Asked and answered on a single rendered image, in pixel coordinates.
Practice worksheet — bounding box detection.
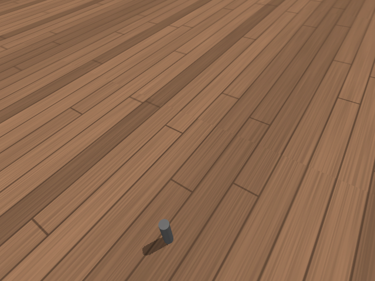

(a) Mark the can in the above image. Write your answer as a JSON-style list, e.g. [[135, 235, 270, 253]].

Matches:
[[158, 219, 173, 244]]

